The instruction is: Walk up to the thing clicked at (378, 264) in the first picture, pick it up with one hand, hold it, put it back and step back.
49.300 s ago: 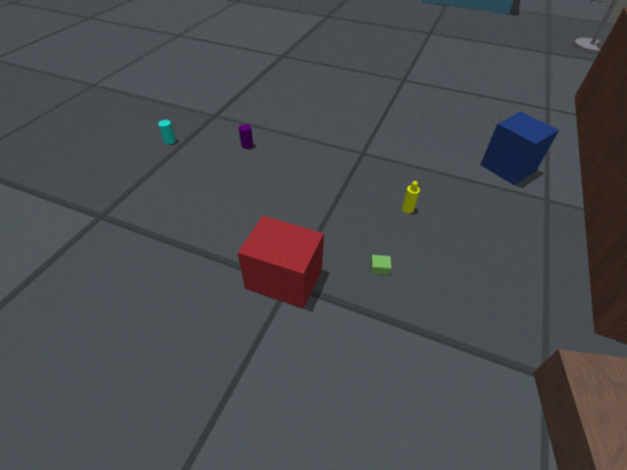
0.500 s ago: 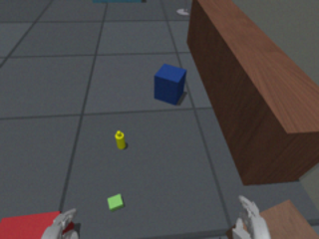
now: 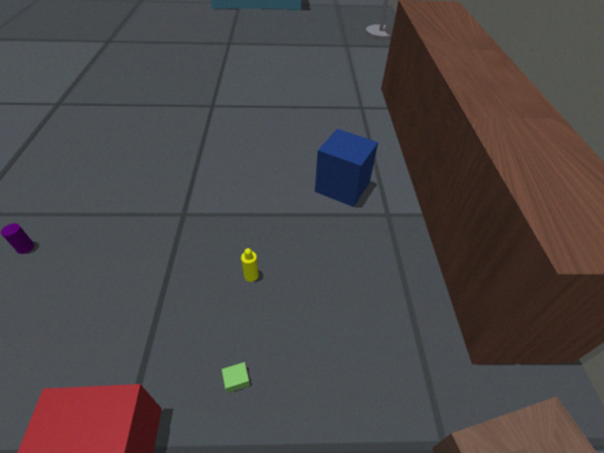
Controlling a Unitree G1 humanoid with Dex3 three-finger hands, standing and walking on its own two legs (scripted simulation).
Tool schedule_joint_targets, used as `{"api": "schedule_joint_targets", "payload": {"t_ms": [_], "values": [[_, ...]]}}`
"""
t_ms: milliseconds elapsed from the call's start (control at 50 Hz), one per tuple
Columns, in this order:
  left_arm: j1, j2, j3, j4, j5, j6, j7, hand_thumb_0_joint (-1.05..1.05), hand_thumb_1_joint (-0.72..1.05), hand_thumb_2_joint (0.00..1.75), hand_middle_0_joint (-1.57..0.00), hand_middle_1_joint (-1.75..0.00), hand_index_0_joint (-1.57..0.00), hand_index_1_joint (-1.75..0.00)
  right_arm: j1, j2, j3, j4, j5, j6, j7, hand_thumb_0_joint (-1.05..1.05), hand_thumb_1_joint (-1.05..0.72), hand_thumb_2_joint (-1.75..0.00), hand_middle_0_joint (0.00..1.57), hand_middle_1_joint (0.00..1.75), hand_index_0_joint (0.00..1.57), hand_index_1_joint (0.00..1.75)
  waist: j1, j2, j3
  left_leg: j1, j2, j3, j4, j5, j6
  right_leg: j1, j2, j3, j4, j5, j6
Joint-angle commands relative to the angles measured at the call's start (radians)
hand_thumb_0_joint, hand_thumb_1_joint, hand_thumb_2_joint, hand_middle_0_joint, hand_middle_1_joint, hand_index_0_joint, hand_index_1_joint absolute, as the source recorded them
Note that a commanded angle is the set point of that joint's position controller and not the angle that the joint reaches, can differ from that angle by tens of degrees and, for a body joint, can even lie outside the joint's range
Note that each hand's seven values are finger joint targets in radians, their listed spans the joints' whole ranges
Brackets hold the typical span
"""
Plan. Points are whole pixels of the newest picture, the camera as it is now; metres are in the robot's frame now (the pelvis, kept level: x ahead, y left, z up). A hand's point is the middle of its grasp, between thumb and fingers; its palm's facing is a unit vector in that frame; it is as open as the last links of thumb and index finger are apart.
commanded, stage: stand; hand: left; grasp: from above
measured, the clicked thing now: (235, 377) +0.49 +0.20 -0.74
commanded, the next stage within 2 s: none
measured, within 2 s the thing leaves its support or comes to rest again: neither
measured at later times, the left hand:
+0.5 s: hand out of the picture +0.04 +0.24 -0.15, palm faces +0.04 -0.94 -0.35, open 7.3 cm
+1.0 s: hand out of the picture +0.07 +0.24 -0.14, palm faces +0.02 -0.94 -0.34, open 7.3 cm
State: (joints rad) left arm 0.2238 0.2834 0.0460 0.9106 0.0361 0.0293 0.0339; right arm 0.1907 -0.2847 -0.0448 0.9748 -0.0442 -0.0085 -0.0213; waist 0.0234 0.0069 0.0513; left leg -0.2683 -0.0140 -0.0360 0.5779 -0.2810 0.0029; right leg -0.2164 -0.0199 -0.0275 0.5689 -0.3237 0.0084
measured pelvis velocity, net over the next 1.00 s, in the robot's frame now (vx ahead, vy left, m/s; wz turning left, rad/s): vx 0.01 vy -0.01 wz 0.00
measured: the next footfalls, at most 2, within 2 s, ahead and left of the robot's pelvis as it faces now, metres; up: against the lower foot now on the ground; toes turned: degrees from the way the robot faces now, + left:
none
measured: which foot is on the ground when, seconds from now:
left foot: down 0.00-1.00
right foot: down 0.00-1.00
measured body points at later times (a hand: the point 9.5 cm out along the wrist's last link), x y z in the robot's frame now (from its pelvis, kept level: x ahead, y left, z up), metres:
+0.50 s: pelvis +0.00 +0.00 +0.02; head +0.00 -0.01 +0.47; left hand +0.04 +0.29 -0.12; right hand +0.07 -0.28 -0.13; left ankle +0.02 +0.12 -0.73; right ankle -0.01 -0.12 -0.73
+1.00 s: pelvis +0.01 -0.01 +0.02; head +0.02 -0.01 +0.47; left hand +0.07 +0.29 -0.12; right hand +0.07 -0.30 -0.12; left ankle +0.02 +0.12 -0.73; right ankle -0.01 -0.12 -0.73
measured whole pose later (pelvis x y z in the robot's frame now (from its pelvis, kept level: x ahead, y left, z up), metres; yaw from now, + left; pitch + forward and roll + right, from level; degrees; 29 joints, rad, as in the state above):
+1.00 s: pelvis +0.01 -0.01 +0.02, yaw +0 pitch -3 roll +0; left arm 0.10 0.31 0.03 1.16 0.01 0.00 0.02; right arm 0.12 -0.32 -0.01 1.15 -0.02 0.00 -0.02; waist 0.01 0.02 0.07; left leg -0.12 0.00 -0.04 0.33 -0.16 -0.01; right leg -0.06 0.00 -0.04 0.31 -0.20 0.00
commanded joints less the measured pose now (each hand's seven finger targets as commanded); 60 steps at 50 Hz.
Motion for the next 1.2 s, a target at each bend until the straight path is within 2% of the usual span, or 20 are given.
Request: {"api": "schedule_joint_targets", "payload": {"t_ms": [0,20,40,120,180,200,220,300,320,480,560,620,680,820,920,1080,1180], "values": [[-0.048,0.163,0.041,-0.002,-0.003,-0.047,0.011,0.0,0.9,0.9,-0.2,-0.3,-0.2,-0.3,-0.062,-0.167,-0.034,-0.033,0.008,-0.028,-0.011,0.0,-0.9,-0.9,0.2,0.3,0.2,0.3,-0.001,0.009,-0.071,0.088,0.085,-0.113,-0.168,0.202,0.041,0.063,-0.076,0.088,-0.171,0.177,-0.028],[-0.047,0.167,0.04,0.015,-0.003,-0.048,0.012,0.0,0.9,0.9,-0.2,-0.3,-0.2,-0.3,-0.061,-0.17,-0.034,-0.022,0.01,-0.027,-0.013,0.0,-0.9,-0.9,0.2,0.3,0.2,0.3,-0.003,0.009,-0.075,0.109,0.088,-0.11,-0.173,0.222,0.04,0.067,-0.077,0.086,-0.182,0.194,-0.025],[-0.056,0.166,0.037,0.034,-0.005,-0.047,0.012,0.0,0.9,0.9,-0.2,-0.3,-0.2,-0.3,-0.05,-0.17,-0.03,-0.007,0.012,-0.025,-0.013,0.0,-0.9,-0.9,0.2,0.3,0.2,0.3,-0.011,0.015,-0.056,0.094,0.084,-0.107,-0.191,0.208,0.036,0.084,-0.076,0.088,-0.192,0.198,-0.021],[-0.059,0.177,0.032,0.096,-0.003,-0.042,0.011,0.0,0.9,0.9,-0.2,-0.3,-0.2,-0.3,-0.062,-0.181,-0.028,0.03,0.016,-0.015,-0.015,0.0,-0.9,-0.9,0.2,0.3,0.2,0.3,-0.007,0.02,-0.022,0.092,0.095,-0.125,-0.249,0.1,0.032,0.093,-0.075,0.08,-0.225,0.136,-0.019],[-0.064,0.183,0.03,0.127,-0.003,-0.04,0.009,0.0,0.9,0.9,-0.2,-0.3,-0.2,-0.3,-0.063,-0.19,-0.028,0.049,0.017,-0.014,-0.016,0.0,-0.9,-0.9,0.2,0.3,0.2,0.3,-0.008,0.028,-0.01,0.083,0.098,-0.13,-0.277,0.077,0.028,0.105,-0.076,0.079,-0.241,0.129,-0.02],[-0.056,0.185,0.029,0.137,-0.003,-0.042,0.009,0.0,0.9,0.9,-0.2,-0.3,-0.2,-0.3,-0.077,-0.187,-0.027,0.054,0.018,-0.014,-0.015,0.0,-0.9,-0.9,0.2,0.3,0.2,0.3,0.001,0.028,-0.009,0.1,0.099,-0.128,-0.273,0.093,0.028,0.098,-0.081,0.081,-0.25,0.133,-0.02],[-0.065,0.186,0.029,0.142,-0.004,-0.045,0.01,0.0,0.9,0.9,-0.2,-0.3,-0.2,-0.3,-0.074,-0.183,-0.025,0.059,0.018,-0.015,-0.014,0.0,-0.9,-0.9,0.2,0.3,0.2,0.3,-0.004,0.01,-0.019,0.106,0.101,-0.125,-0.27,0.136,0.03,0.112,-0.088,0.084,-0.254,0.159,-0.021],[-0.068,0.184,0.023,0.17,-0.004,-0.049,0.011,0.0,0.9,0.9,-0.2,-0.3,-0.2,-0.3,-0.08,-0.18,-0.02,0.078,0.022,-0.014,-0.011,0.0,-0.9,-0.9,0.2,0.3,0.2,0.3,-0.003,-0.013,-0.023,0.146,0.101,-0.116,-0.259,0.189,0.026,0.11,-0.092,0.085,-0.282,0.17,-0.014],[-0.082,0.196,0.024,0.169,-0.005,-0.049,0.01,0.0,0.9,0.9,-0.2,-0.3,-0.2,-0.3,-0.075,-0.186,-0.02,0.083,0.021,-0.013,-0.013,0.0,-0.9,-0.9,0.2,0.3,0.2,0.3,-0.011,-0.012,-0.021,0.14,0.097,-0.11,-0.265,0.169,0.023,0.104,-0.092,0.089,-0.289,0.168,-0.013],[-0.109,0.208,0.022,0.184,-0.009,-0.051,0.007,0.0,0.9,0.9,-0.2,-0.3,-0.2,-0.3,-0.102,-0.198,-0.014,0.1,0.022,-0.012,-0.009,0.0,-0.9,-0.9,0.2,0.3,0.2,0.3,-0.009,-0.004,-0.021,0.138,0.108,-0.11,-0.282,0.178,0.022,0.121,-0.098,0.09,-0.301,0.17,-0.018],[-0.108,0.213,0.02,0.194,-0.011,-0.05,0.002,0.0,0.9,0.9,-0.2,-0.3,-0.2,-0.3,-0.095,-0.199,-0.009,0.112,0.023,-0.01,-0.006,0.0,-0.9,-0.9,0.2,0.3,0.2,0.3,-0.01,0.011,-0.002,0.118,0.105,-0.11,-0.3,0.124,0.019,0.118,-0.093,0.09,-0.309,0.144,-0.018],[-0.115,0.218,0.021,0.196,-0.011,-0.05,0.001,0.0,0.9,0.9,-0.2,-0.3,-0.2,-0.3,-0.106,-0.206,-0.008,0.11,0.023,-0.012,-0.005,0.0,-0.9,-0.9,0.2,0.3,0.2,0.3,-0.011,0.006,-0.017,0.131,0.109,-0.108,-0.297,0.131,0.021,0.114,-0.094,0.093,-0.309,0.143,-0.02],[-0.134,0.223,0.021,0.19,-0.01,-0.055,0.003,0.0,0.9,0.9,-0.2,-0.3,-0.2,-0.3,-0.113,-0.213,-0.007,0.11,0.025,-0.014,-0.004,0.0,-0.9,-0.9,0.2,0.3,0.2,0.3,-0.012,-0.003,-0.042,0.149,0.114,-0.105,-0.285,0.215,0.021,0.132,-0.102,0.094,-0.31,0.204,-0.019],[-0.133,0.225,0.021,0.198,-0.016,-0.055,-0.001,0.0,0.9,0.9,-0.2,-0.3,-0.2,-0.3,-0.111,-0.217,-0.001,0.118,0.025,-0.014,-0.006,0.0,-0.9,-0.9,0.2,0.3,0.2,0.3,-0.013,-0.004,-0.046,0.156,0.117,-0.099,-0.282,0.234,0.023,0.139,-0.102,0.091,-0.314,0.223,-0.018],[-0.142,0.229,0.022,0.196,-0.017,-0.056,0.0,0.0,0.9,0.9,-0.2,-0.3,-0.2,-0.3,-0.12,-0.22,-0.001,0.118,0.027,-0.015,-0.007,0.0,-0.9,-0.9,0.2,0.3,0.2,0.3,-0.011,-0.006,-0.068,0.166,0.122,-0.097,-0.275,0.291,0.022,0.159,-0.105,0.086,-0.309,0.274,-0.016],[-0.154,0.229,0.021,0.193,-0.019,-0.057,-0.006,0.0,0.9,0.9,-0.2,-0.3,-0.2,-0.3,-0.114,-0.23,0.002,0.122,0.029,-0.017,-0.005,0.0,-0.9,-0.9,0.2,0.3,0.2,0.3,-0.018,0.009,-0.057,0.15,0.123,-0.097,-0.289,0.25,0.018,0.16,-0.105,0.095,-0.319,0.238,-0.018],[-0.151,0.233,0.023,0.193,-0.022,-0.056,-0.006,0.0,0.9,0.9,-0.2,-0.3,-0.2,-0.3,-0.12,-0.231,0.002,0.118,0.027,-0.02,-0.006,0.0,-0.9,-0.9,0.2,0.3,0.2,0.3,-0.014,-0.002,-0.083,0.176,0.13,-0.096,-0.278,0.324,0.023,0.174,-0.111,0.088,-0.299,0.297,-0.023]]}}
